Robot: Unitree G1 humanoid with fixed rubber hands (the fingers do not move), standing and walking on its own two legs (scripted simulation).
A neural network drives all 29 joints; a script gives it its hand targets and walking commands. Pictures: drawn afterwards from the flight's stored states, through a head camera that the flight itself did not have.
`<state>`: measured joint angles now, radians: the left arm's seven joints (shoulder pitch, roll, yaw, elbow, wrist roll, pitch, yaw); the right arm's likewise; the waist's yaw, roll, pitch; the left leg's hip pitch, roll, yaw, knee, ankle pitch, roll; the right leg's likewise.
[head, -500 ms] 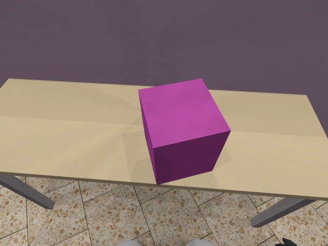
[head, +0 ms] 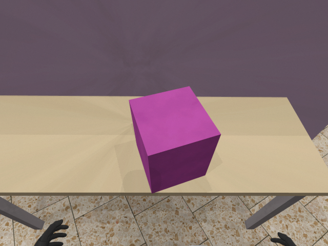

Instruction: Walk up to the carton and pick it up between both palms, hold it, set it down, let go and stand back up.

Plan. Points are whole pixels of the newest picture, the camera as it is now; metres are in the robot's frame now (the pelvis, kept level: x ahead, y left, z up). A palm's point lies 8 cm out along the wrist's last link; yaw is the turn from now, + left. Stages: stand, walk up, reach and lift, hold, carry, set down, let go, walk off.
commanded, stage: walk up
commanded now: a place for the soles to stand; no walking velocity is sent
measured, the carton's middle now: (170, 140) +0.40 +0.00 +0.00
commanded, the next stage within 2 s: reach and lift in 0.96 s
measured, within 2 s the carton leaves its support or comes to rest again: neither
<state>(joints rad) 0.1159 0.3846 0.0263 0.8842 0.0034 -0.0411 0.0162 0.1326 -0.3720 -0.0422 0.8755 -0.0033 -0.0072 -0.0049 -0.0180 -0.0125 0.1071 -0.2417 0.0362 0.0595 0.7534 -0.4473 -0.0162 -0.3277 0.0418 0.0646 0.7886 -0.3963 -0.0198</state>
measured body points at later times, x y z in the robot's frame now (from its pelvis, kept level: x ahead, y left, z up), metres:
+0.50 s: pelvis -0.01 +0.01 +0.02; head +0.01 +0.00 +0.47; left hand +0.12 +0.31 -0.09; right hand +0.08 -0.30 -0.11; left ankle -0.02 +0.13 -0.71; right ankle +0.02 -0.11 -0.71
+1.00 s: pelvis -0.01 +0.02 +0.02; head +0.02 +0.01 +0.47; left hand +0.11 +0.32 -0.10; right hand +0.08 -0.29 -0.10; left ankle -0.02 +0.13 -0.71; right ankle +0.02 -0.11 -0.71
